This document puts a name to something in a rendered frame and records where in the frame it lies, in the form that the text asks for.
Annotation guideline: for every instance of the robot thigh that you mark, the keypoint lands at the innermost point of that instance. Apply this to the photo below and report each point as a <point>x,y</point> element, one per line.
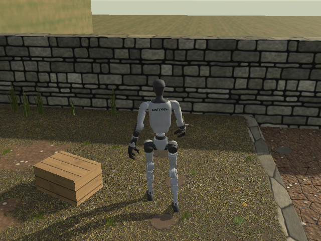
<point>172,154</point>
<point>148,150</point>

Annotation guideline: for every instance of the right robot hand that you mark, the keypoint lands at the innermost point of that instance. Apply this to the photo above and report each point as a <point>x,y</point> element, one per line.
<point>178,131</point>

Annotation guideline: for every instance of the left robot forearm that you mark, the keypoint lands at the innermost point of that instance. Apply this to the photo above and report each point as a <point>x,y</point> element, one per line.
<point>134,137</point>

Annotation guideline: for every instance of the right robot forearm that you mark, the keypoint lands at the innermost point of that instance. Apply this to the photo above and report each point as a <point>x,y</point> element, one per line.
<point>182,128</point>

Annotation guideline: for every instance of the robot left thigh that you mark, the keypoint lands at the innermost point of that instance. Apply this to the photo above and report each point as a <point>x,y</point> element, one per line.
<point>148,150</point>

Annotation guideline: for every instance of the right robot upper arm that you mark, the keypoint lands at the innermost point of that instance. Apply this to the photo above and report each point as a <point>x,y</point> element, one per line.
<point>177,110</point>

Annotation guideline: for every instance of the left robot upper arm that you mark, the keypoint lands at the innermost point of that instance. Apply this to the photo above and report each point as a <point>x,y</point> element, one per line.
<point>141,115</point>

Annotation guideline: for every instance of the left robot hand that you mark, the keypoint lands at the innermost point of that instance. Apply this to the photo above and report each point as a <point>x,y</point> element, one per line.
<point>130,149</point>

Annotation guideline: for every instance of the robot right thigh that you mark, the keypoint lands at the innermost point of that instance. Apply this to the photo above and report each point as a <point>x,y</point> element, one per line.
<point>172,154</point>

